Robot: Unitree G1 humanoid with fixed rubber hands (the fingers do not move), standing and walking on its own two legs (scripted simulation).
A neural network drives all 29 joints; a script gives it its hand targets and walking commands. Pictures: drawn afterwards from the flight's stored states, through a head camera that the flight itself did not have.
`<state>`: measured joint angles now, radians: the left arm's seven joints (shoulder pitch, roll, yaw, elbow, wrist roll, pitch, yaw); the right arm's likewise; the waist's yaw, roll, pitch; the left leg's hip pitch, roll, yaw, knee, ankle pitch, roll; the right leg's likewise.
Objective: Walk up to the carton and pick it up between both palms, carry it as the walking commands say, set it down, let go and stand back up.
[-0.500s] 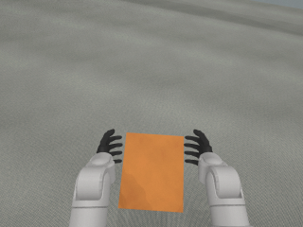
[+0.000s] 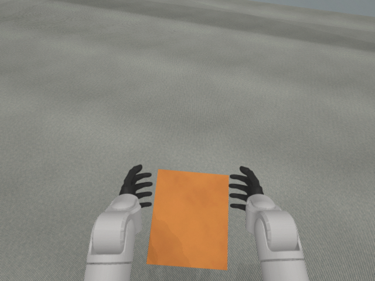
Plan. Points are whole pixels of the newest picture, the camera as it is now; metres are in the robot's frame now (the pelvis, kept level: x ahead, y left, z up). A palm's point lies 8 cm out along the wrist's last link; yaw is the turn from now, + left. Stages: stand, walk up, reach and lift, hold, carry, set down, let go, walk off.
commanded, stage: carry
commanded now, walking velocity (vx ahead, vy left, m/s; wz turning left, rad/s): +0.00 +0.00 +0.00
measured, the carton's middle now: (188, 217) +0.31 +0.02 -0.07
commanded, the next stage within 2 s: none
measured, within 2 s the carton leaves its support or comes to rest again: neither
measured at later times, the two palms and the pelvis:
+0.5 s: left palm (132, 110) +0.52 +0.18 +0.09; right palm (226, 120) +0.51 -0.07 +0.07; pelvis +0.22 +0.06 +0.00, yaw -1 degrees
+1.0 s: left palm (107, 55) +0.74 +0.30 +0.12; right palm (183, 63) +0.75 +0.06 +0.10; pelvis +0.45 +0.17 +0.01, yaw +1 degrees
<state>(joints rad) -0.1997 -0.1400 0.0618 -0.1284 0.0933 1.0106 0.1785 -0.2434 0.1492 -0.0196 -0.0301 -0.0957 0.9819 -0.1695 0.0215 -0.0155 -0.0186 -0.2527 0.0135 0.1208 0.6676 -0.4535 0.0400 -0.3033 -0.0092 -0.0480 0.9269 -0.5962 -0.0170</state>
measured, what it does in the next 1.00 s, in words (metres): walks ahead: right foot, then left foot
